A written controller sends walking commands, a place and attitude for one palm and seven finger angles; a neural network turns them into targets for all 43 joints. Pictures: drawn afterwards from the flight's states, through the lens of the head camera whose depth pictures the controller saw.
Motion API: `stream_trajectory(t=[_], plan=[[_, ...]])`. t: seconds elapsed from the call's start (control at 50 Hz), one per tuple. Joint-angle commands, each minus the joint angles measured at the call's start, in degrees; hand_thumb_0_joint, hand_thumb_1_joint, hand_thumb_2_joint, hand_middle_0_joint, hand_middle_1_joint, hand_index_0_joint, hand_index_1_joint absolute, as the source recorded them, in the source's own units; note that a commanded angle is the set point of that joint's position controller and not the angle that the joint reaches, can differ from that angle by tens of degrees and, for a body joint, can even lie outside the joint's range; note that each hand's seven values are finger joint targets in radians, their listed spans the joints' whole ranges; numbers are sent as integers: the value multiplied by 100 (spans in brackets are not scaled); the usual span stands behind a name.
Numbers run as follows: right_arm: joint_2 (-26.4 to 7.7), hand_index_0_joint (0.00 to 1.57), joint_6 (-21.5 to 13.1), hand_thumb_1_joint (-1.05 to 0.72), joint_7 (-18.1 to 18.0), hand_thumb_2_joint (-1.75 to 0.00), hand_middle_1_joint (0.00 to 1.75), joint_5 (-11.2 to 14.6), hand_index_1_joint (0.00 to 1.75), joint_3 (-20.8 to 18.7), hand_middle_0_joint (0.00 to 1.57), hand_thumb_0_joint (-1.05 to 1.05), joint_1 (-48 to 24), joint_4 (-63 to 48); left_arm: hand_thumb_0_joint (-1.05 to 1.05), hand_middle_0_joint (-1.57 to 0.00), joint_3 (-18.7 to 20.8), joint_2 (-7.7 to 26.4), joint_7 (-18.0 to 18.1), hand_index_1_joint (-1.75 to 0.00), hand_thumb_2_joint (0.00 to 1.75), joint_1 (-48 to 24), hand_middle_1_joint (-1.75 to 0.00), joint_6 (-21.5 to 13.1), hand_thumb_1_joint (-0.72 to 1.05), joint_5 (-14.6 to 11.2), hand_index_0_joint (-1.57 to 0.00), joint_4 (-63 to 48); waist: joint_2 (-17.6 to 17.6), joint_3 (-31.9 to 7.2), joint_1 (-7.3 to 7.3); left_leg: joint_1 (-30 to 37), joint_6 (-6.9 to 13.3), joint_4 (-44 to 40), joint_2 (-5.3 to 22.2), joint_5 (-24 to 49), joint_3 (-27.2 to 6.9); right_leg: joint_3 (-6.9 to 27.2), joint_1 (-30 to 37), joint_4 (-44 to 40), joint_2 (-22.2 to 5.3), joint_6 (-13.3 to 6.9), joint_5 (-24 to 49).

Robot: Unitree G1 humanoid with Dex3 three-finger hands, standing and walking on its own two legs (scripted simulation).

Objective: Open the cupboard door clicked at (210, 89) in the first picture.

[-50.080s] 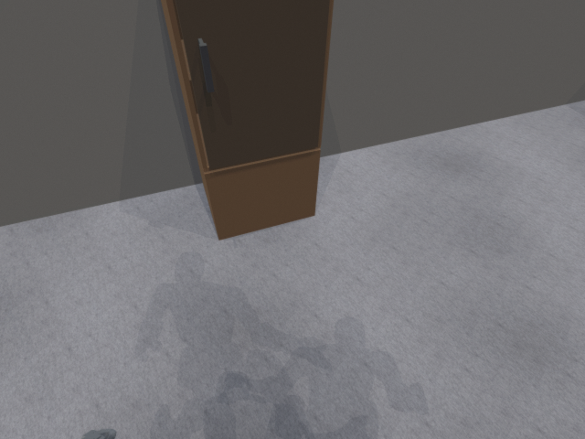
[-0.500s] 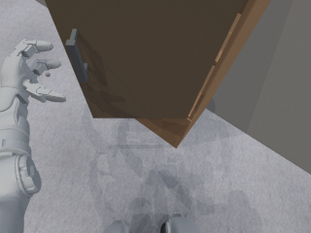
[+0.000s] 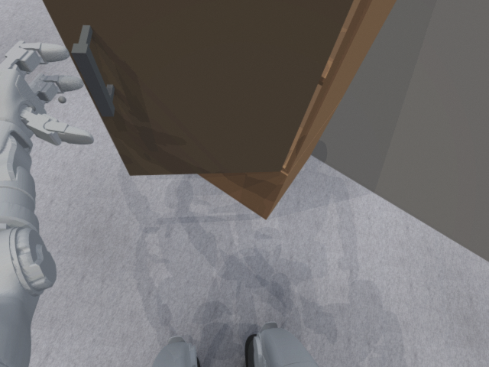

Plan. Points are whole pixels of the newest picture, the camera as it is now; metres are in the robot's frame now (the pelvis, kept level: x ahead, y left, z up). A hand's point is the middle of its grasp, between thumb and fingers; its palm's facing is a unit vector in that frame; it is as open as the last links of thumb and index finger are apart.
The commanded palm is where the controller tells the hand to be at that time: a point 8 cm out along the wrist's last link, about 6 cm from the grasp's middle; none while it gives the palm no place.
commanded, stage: slide the fingers in behind the handle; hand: left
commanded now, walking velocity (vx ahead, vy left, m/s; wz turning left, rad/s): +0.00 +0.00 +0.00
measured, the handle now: (97, 74) +0.56 +0.19 +0.09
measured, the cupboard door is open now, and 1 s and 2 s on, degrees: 39 39 39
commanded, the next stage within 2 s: close the thumb around the handle in 1.34 s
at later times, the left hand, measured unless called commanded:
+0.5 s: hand (83, 98) +0.51 +0.20 +0.09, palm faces -0.03 -1.00 +0.01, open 14.0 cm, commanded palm +0.49 +0.24 +0.09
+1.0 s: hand (114, 97) +0.52 +0.16 +0.09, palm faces -0.01 -1.00 -0.01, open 14.0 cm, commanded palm +0.49 +0.21 +0.09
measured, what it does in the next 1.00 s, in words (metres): stands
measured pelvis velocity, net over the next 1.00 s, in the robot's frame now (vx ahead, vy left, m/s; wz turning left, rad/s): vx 0.01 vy -0.01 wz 0.01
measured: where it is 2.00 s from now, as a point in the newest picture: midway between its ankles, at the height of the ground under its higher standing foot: outside the picture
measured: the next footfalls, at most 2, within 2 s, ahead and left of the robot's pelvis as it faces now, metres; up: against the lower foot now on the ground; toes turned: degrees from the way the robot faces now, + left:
none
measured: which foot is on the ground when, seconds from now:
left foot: down 0.00-1.00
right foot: down 0.00-1.00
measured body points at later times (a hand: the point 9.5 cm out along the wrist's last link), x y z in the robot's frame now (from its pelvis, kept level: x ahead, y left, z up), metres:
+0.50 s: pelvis +0.01 +0.01 +0.00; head +0.13 +0.03 +0.44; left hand +0.51 +0.25 +0.09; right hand +0.02 -0.26 -0.11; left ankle +0.00 +0.10 -0.68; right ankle +0.03 -0.12 -0.68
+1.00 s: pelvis +0.01 -0.01 +0.00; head +0.13 +0.00 +0.44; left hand +0.51 +0.21 +0.09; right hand +0.01 -0.27 -0.11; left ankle +0.00 +0.10 -0.68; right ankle +0.03 -0.12 -0.68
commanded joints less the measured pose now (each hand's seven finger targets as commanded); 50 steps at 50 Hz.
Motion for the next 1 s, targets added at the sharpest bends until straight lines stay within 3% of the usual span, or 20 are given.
stream_trajectory(t=[0.0, 0.04, 0.08, 0.12, 0.16, 0.2, 0.26, 0.34, 0.38, 0.4, 0.52, 0.56, 0.6, 0.62, 0.68, 0.72, 0.76, 0.88, 0.94, 0.98], plan=[[-1053, 20, -124, -90, -59, -90, 30, -16, 30, -389, 20, 0, 879, -305, 0, -30, 219, 1713, 99, -120, 30, -2643, -120, -467, -50, -88, -30, -1345, 765, -2640, 67, 1579, 54, -609, -161, 1924, -356, 253, 1379, -408, 178, -76, 1425], [-1026, 20, -135, -90, -42, -90, 30, -16, 30, -397, 20, 0, 851, -294, 0, -30, 153, 1575, 97, -120, 30, -2591, -120, -477, -50, -94, -30, -1371, 997, -2787, 69, 1692, 31, -575, -162, 2035, -313, 274, 1332, -412, 158, -57, 1527], [-1033, 20, -125, -90, -27, -90, 30, -10, 30, -403, 20, 0, 877, -306, 0, -30, 194, 1613, 107, -120, 30, -2385, -120, -448, -50, -82, -30, -1297, 801, -2723, 122, 1627, 29, -602, -154, 2111, -328, 249, 1437, -395, 169, -59, 1606], [-1009, 20, -114, -90, -5, -90, 30, -21, 30, -420, 20, 0, 866, -309, 0, -30, 86, 1374, 113, -120, 30, -2322, -120, -442, -50, -105, -30, -1367, 1006, -2751, 125, 1881, -1, -582, -135, 2358, -337, 199, 1248, -367, 179, -71, 1702], [-1016, 20, -92, -90, 8, -90, 30, -17, 30, -429, 20, 0, 874, -341, 0, -30, 179, 1437, 138, -120, 30, -2150, -120, -404, -50, -127, -30, -1363, 756, -2756, 168, 1758, 16, -586, -143, 2389, -312, 220, 1441, -381, 181, -59, 1828], [-975, 20, -98, -90, 22, -90, 30, -13, 30, -431, 20, 0, 845, -379, 0, -30, -84, 1057, 160, -120, 30, -2289, -120, -429, -50, -164, -30, -1598, 925, -2716, 113, 1979, 8, -580, -140, 2584, -340, 177, 1258, -350, 192, -81, 1861], [-985, 20, -87, -90, 29, -90, 30, -19, 30, -450, 20, 0, 853, -289, 0, -30, -90, 1002, 271, -120, 30, -2374, -120, -416, -50, -159, -30, -1477, 656, -2547, 59, 1940, -9, -601, -113, 2476, -394, 153, 1160, -384, 190, -53, 1741], [-949, 20, -102, -90, 59, -90, 30, -43, 30, -470, 20, 0, 832, -251, 0, -30, -111, 918, 406, -120, 30, -2492, -120, -530, -50, -111, -30, -1713, 944, -2773, 98, 2221, -56, -533, -111, 2814, -417, 144, 1092, -310, 178, -70, 1874], [-928, 20, -106, -90, 77, -90, 30, -34, 30, -467, 20, 0, 804, -253, 0, -30, -270, 656, 443, -120, 30, -2343, -120, -497, -50, -105, -30, -1548, 723, -2591, 63, 2127, -50, -541, -108, 2764, -418, 126, 1045, -325, 184, -60, 1847], [-911, 20, -121, -90, 70, -90, 30, -41, 30, -468, 20, 0, 803, -258, 0, -30, -299, 600, 468, -120, 30, -2499, -120, -549, -50, -133, -30, -1715, 893, -2652, 63, 2280, -59, -530, -108, 2987, -440, 110, 1022, -302, 180, -75, 1903], [-883, 20, -125, -90, 114, -90, 30, -57, 30, -492, 20, 0, 767, -272, 0, -30, -187, 603, 633, -120, 30, -2322, -120, -573, -50, -87, -30, -1835, 929, -3013, 211, 2372, -93, -482, -118, 3299, -417, 139, 1248, -239, 169, -73, 2179], [-848, 20, -118, -90, 130, -90, 30, -49, 30, -480, 20, 0, 745, -261, 0, -30, -376, 316, 674, -120, 30, -2254, -120, -518, -50, -95, -30, -1650, 665, -2705, 127, 2161, -65, -507, -128, 3076, -377, 129, 1231, -286, 170, -49, 2149], [-861, 20, -124, -90, 118, -90, 30, -42, 30, -475, 20, 0, 743, -294, 0, -30, -395, 296, 725, -120, 30, -2280, -120, -514, -50, -76, -30, -1593, 564, -2554, 113, 2023, -39, -547, -152, 2921, -389, 123, 1259, -282, 172, -72, 2075], [-858, 20, -129, -90, 127, -90, 30, -51, 30, -479, 20, 0, 732, -263, 0, -30, -402, 291, 756, -120, 30, -2434, -120, -523, -50, -64, -30, -1672, 696, -2680, 107, 2080, -51, -545, -156, 2885, -375, 151, 1260, -281, 159, -55, 2086], [-858, 20, -145, -90, 121, -90, 30, -54, 30, -478, 20, 0, 728, -257, 0, -30, -348, 383, 847, -120, 30, -2500, -120, -567, -50, -20, -30, -1660, 502, -2659, 97, 1906, -33, -567, -179, 2597, -363, 178, 1376, -299, 150, -50, 2002], [-816, 20, -184, -90, 142, -90, 30, -66, 30, -486, 20, 0, 712, -251, 0, -30, -509, 127, 879, -120, 30, -2563, -120, -658, -50, -15, -30, -1825, 859, -2916, 125, 2216, -64, -519, -178, 2822, -377, 170, 1257, -260, 151, -64, 2038], [-836, 20, -183, -90, 145, -90, 30, -63, 30, -491, 20, 0, 738, -208, 0, -30, -451, 138, 932, -120, 30, -2398, -120, -624, -50, -21, -30, -1530, 490, -2683, 91, 1976, -44, -533, -178, 2638, -356, 165, 1289, -295, 152, -48, 1993], [-824, 20, -222, -90, 142, -90, 30, -64, 30, -483, 20, 0, 731, -199, 0, -30, -506, 128, 1066, -120, 30, -2661, -120, -635, -50, 69, -30, -1521, 478, -2622, 60, 1698, -6, -592, -232, 2170, -304, 223, 1424, -328, 127, -45, 1839], [-828, 20, -243, -90, 146, -90, 30, -80, 30, -489, 20, 0, 753, -225, 0, -30, -236, 367, 1137, -120, 30, -2466, -120, -717, -50, 61, -30, -1602, 514, -2925, 209, 1766, -10, -559, -247, 2400, -278, 255, 1647, -294, 123, -56, 2073], [-810, 20, -240, -90, 144, -90, 30, -63, 30, -481, 20, 0, 730, -229, 0, -30, -383, 254, 1131, -120, 30, -2457, -120, -687, -50, 110, -30, -1487, 400, -2678, 142, 1540, 16, -579, -260, 2201, -221, 289, 1669, -332, 118, -36, 2045]])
